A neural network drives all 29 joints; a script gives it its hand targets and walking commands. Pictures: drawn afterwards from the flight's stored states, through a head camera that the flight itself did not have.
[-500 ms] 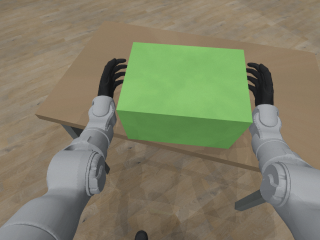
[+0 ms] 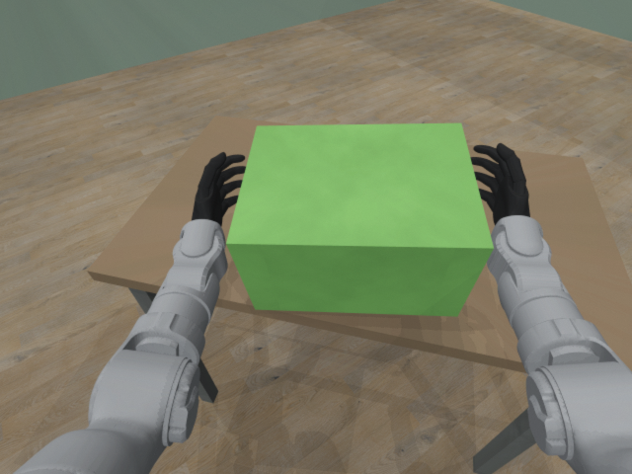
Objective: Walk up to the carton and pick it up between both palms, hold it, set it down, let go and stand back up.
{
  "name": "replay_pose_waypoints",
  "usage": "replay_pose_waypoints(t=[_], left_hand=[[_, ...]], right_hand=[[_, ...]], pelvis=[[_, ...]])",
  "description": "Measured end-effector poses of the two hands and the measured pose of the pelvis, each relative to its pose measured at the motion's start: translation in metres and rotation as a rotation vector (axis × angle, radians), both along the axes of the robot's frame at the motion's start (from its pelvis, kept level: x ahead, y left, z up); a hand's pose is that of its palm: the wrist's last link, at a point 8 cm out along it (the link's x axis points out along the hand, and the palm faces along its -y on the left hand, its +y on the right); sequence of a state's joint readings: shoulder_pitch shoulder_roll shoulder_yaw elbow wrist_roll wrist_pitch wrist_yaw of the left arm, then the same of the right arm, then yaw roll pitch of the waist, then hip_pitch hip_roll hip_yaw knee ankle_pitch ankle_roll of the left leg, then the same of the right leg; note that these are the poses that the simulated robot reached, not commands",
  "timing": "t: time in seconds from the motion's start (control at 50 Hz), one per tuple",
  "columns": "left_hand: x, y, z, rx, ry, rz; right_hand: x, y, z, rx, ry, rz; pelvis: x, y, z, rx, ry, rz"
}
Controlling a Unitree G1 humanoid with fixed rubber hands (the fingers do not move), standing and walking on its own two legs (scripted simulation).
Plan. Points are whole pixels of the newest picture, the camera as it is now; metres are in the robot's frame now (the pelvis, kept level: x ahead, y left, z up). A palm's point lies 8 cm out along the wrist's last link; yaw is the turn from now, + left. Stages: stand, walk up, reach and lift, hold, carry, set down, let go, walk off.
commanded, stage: reach and lift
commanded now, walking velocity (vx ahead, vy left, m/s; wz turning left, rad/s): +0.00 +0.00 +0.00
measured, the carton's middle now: (355, 219) +0.44 -0.02 +0.08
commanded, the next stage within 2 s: hold in 1.28 s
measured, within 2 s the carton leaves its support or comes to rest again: neither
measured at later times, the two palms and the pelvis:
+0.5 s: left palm (175, 216) +0.37 +0.20 +0.16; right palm (507, 223) +0.35 -0.19 +0.16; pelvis -0.03 +0.01 +0.01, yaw +0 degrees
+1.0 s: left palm (179, 224) +0.36 +0.19 +0.16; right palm (516, 211) +0.36 -0.19 +0.18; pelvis +0.00 +0.01 +0.01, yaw +0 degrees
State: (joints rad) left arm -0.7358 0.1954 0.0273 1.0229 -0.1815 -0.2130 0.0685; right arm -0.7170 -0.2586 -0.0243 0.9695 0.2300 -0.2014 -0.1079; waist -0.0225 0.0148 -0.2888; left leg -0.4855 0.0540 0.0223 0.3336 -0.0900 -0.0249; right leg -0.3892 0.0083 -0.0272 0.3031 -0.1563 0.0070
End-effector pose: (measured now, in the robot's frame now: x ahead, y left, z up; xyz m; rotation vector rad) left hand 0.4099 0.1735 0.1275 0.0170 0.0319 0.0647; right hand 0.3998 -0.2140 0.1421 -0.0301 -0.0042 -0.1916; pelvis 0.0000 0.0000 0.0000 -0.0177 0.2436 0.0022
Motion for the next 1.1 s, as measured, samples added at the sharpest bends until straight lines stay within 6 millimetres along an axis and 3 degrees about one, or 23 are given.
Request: replay_pose_waypoints(t=[0.1, 0.18, 0.46, 0.74, 0.94, 1.1], left_hand=[[-0.008, -0.002, 0.037, -0.006, -0.014, -0.011], [-0.016, 0.001, 0.051, -0.011, 0.032, -0.021], [-0.043, 0.024, 0.035, -0.018, 0.115, -0.004], [-0.038, 0.021, 0.041, -0.001, 0.090, 0.000], [-0.050, 0.018, 0.029, -0.008, 0.125, 0.016], [-0.057, 0.021, 0.050, 0.020, 0.088, 0.041]], right_hand=[[-0.014, -0.002, 0.040, 0.025, -0.013, -0.015], [-0.025, 0.001, 0.053, 0.037, 0.032, -0.028], [-0.049, 0.023, 0.022, 0.037, 0.116, -0.016], [-0.040, 0.020, 0.043, -0.013, 0.093, -0.005], [-0.045, 0.018, 0.037, 0.001, 0.124, 0.009], [-0.043, 0.020, 0.046, 0.036, 0.087, 0.033]], pelvis=[[-0.008, -0.002, 0.003, 0.003, -0.117, 0.003], [-0.017, -0.003, 0.004, 0.008, -0.196, 0.000], [-0.031, 0.009, 0.006, 0.010, -0.224, -0.008], [-0.019, 0.013, 0.008, 0.008, -0.246, -0.019], [-0.004, 0.008, 0.008, 0.009, -0.285, -0.009], [0.003, 0.005, 0.007, 0.012, -0.293, 0.008]])
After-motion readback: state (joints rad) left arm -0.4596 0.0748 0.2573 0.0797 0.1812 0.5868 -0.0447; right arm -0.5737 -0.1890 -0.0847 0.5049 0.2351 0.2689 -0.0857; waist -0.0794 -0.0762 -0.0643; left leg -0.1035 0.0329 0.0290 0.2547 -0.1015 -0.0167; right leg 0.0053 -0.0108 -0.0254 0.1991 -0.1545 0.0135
